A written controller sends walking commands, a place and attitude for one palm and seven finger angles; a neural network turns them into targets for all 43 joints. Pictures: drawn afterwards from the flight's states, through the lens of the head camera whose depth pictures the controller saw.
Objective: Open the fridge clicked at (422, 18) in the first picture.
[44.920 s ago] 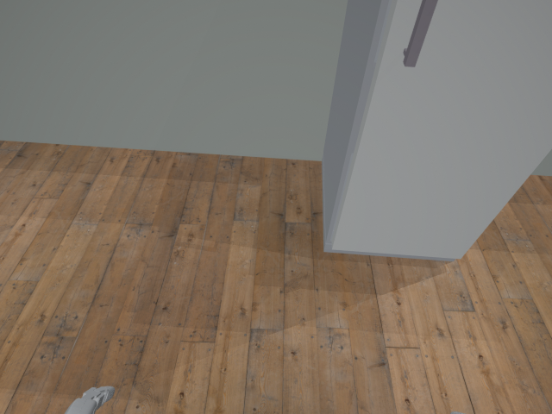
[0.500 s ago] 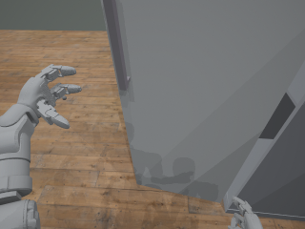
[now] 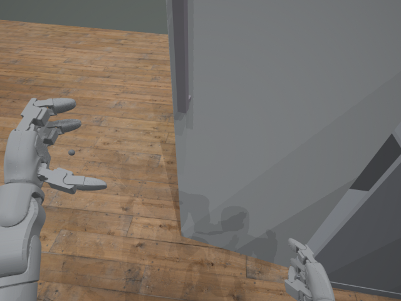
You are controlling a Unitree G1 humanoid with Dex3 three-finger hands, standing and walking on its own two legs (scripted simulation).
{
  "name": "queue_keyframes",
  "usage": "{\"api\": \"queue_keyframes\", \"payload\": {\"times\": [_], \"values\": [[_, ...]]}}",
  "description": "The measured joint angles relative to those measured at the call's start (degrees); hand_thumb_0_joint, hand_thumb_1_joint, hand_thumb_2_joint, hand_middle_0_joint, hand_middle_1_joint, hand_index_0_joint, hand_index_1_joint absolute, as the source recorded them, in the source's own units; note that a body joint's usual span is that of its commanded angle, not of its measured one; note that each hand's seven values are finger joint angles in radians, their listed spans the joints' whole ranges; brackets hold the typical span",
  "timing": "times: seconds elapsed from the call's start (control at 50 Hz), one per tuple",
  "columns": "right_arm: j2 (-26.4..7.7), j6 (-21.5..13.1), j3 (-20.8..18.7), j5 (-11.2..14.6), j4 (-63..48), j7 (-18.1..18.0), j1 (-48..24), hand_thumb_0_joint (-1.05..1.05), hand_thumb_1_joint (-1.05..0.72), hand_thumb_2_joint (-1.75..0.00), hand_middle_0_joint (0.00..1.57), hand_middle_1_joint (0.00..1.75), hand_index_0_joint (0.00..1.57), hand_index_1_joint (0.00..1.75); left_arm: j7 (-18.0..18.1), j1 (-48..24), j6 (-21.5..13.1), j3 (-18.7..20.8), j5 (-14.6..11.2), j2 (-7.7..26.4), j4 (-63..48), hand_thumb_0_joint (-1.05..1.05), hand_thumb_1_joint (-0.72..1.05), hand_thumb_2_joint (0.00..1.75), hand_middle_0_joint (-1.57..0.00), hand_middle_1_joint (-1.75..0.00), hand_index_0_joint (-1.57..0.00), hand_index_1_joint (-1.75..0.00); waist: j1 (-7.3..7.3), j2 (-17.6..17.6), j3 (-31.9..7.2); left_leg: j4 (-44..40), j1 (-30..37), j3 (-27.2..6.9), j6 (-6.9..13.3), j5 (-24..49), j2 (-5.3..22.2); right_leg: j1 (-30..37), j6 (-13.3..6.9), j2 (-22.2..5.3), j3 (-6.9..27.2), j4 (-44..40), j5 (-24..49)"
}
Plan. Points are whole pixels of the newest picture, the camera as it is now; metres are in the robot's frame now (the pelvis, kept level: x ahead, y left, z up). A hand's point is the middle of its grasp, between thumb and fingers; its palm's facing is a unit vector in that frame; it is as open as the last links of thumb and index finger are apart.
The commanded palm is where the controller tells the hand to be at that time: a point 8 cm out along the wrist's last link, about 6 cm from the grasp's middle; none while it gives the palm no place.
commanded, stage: draw the hand back to the body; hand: left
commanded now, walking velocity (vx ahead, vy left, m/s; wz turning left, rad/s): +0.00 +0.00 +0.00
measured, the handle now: (184, 46) +0.53 +0.11 +0.27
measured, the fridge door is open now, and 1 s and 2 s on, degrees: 83 83 83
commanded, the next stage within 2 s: step back with the hand held close in 0.92 s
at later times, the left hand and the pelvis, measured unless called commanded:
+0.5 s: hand (61, 187) +0.23 +0.27 +0.15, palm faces +0.44 -0.81 -0.38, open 9.2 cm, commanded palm +0.17 +0.30 +0.18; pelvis +0.03 +0.00 +0.00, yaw -1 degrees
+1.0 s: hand (59, 194) +0.22 +0.26 +0.16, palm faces +0.46 -0.80 -0.38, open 7.4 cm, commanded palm +0.16 +0.29 +0.17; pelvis +0.03 -0.01 +0.00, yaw +0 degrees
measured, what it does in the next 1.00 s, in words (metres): stands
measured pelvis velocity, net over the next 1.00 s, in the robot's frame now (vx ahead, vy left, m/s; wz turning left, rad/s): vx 0.03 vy -0.01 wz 0.00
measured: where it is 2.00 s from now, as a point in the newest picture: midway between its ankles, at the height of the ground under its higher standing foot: outside the picture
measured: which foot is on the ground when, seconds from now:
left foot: down 0.00-1.00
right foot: down 0.00-1.00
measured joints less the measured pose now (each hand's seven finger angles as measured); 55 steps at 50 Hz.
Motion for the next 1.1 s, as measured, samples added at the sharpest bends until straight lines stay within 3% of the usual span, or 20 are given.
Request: {"api": "queue_keyframes", "payload": {"times": [0.1,0.2,0.44,0.58,0.66,0.88,1.1], "values": [[0.4,1.6,-1.0,-0.9,2.9,-0.3,1.1,0.01,-0.90,-0.90,0.20,0.30,0.20,0.30,6.7,6.3,-3.7,-1.0,3.1,-2.2,-2.3,-0.01,-0.20,0.37,-0.24,-0.94,-0.24,-0.94,0.34,1.2,1.2,-1.3,1.1,0.4,0.4,0.3,-0.5,0.9,0.4,-0.4,0.4,-1.0,0.2],[0.6,2.6,-1.8,-1.6,5.4,-0.6,2.7,0.02,-0.90,-0.90,0.20,0.30,0.20,0.30,9.3,11.8,-5.2,-1.9,4.8,-2.3,-5.0,-0.01,-0.03,0.46,-0.24,-0.84,-0.24,-0.84,0.30,1.8,0.4,-2.3,2.7,0.5,0.5,-0.1,-0.8,2.1,0.7,-0.7,0.5,-1.3,-0.6],[0.0,4.6,-3.9,-1.3,4.0,-0.6,1.1,0.02,-0.91,-0.90,0.20,0.30,0.20,0.30,9.3,21.1,-6.3,0.2,5.0,-1.0,-8.1,0.00,0.40,0.66,-0.23,-0.59,-0.23,-0.59,-0.39,2.3,-0.2,-3.1,4.7,0.8,-0.1,-1.0,-0.2,3.5,0.3,-0.1,0.7,-1.2,-1.8],[-0.5,4.4,-4.6,-1.5,2.8,-1.1,0.8,0.02,-0.91,-0.90,0.20,0.30,0.20,0.30,9.7,27.4,-5.5,0.3,5.2,-1.3,-11.4,0.00,0.65,0.79,-0.22,-0.44,-0.22,-0.44,0.69,2.0,-0.5,-2.7,4.7,0.2,-0.5,-1.4,0.3,4.0,-0.1,0.4,0.1,-1.4,-2.0],[-0.6,3.8,-4.5,-1.6,3.1,-1.7,0.7,0.02,-0.91,-0.90,0.20,0.30,0.20,0.30,10.4,27.3,-5.4,0.0,5.5,-1.5,-12.1,0.01,0.77,0.84,-0.22,-0.37,-0.22,-0.38,1.48,2.4,-0.3,-2.4,4.9,-0.3,-0.6,-1.5,0.3,4.5,-0.2,0.4,-0.4,-1.5,-2.1],[1.1,4.0,-3.3,-1.8,3.6,-1.8,0.3,0.02,-0.91,-0.90,0.20,0.30,0.20,0.30,10.6,24.7,-5.3,0.1,5.4,-1.6,-10.2,0.01,0.88,0.89,-0.21,-0.31,-0.21,-0.31,0.94,2.4,0.4,-3.2,5.3,-0.2,-0.8,-0.8,0.4,4.5,-0.4,0.5,-0.3,-1.5,-1.8],[0.2,4.7,-3.5,-1.3,3.7,-1.6,1.7,0.02,-0.91,-0.90,0.20,0.30,0.20,0.30,10.5,24.9,-6.9,0.7,5.9,-1.0,-11.0,0.01,0.89,0.90,-0.21,-0.30,-0.21,-0.30,0.00,2.6,0.0,-1.8,3.7,-0.2,-0.6,-1.1,0.6,3.7,-0.2,0.7,-0.3,-1.7,-1.3]]}}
